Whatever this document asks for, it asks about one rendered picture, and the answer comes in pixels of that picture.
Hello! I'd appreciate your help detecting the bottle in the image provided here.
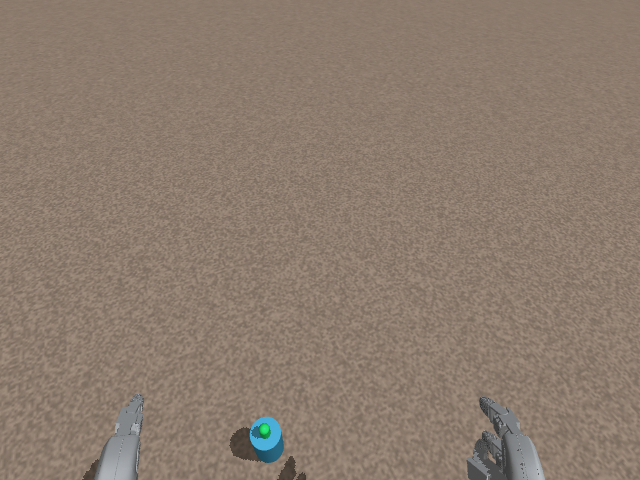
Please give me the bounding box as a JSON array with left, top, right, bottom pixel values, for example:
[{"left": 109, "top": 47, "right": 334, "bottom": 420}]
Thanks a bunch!
[{"left": 250, "top": 417, "right": 284, "bottom": 463}]

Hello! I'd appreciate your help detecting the right robot hand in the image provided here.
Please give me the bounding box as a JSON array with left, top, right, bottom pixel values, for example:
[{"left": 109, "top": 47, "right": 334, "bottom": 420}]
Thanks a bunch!
[{"left": 467, "top": 396, "right": 545, "bottom": 480}]

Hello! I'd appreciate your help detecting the left robot hand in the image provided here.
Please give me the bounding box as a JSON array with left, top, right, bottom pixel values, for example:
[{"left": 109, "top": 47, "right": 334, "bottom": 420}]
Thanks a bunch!
[{"left": 94, "top": 394, "right": 144, "bottom": 480}]

